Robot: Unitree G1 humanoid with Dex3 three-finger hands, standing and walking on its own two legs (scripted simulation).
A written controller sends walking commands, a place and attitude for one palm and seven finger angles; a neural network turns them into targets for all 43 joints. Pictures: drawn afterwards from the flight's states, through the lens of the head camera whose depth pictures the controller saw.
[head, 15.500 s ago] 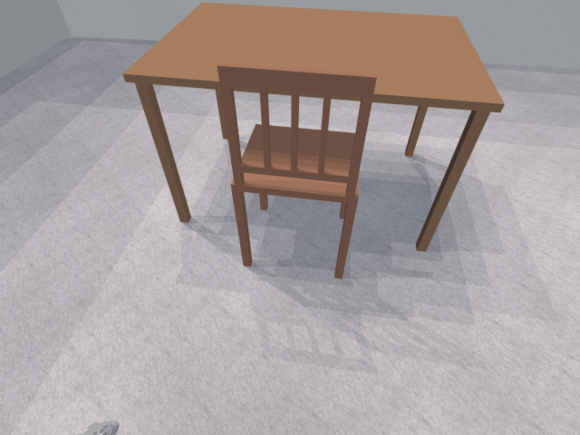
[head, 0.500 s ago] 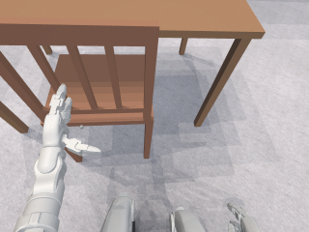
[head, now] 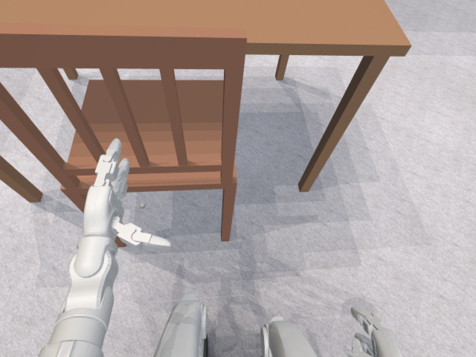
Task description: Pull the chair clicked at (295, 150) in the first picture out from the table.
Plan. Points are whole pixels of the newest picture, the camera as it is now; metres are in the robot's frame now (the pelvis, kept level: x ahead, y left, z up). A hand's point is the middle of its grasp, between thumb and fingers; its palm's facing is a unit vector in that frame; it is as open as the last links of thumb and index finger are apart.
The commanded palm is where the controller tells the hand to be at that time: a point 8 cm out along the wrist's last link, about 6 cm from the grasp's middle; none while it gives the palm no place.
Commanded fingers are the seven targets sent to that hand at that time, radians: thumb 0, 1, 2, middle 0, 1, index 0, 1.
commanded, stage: push the fingers through the gap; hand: left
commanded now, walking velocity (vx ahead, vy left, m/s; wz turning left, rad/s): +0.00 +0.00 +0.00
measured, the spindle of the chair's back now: (129, 124) +0.51 +0.22 +0.03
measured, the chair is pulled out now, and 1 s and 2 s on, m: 0.00 0.00 0.00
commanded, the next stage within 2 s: hook a spindle and tug to test in 1.50 s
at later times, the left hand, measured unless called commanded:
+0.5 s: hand (137, 171) +0.41 +0.19 +0.02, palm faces +0.12 -0.99 -0.04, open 16.9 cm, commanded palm +0.39 +0.23 +0.02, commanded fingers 0.00 -0.50 0.30 -0.06 -0.08 -0.06 -0.08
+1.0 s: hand (142, 148) +0.46 +0.19 +0.02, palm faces +0.11 -0.99 -0.03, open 16.9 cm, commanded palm +0.44 +0.23 +0.02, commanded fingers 0.00 -0.50 0.30 -0.06 -0.08 -0.06 -0.08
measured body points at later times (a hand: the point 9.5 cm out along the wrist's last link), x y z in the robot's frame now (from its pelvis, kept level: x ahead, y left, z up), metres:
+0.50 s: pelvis +0.00 -0.01 -0.01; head +0.11 +0.02 +0.43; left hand +0.40 +0.24 +0.03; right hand +0.10 -0.26 -0.12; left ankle +0.07 +0.10 -0.62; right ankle -0.01 -0.13 -0.62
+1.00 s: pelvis +0.00 +0.00 -0.01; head +0.13 +0.02 +0.42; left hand +0.45 +0.24 +0.03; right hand +0.06 -0.26 -0.12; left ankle +0.07 +0.10 -0.62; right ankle -0.01 -0.13 -0.62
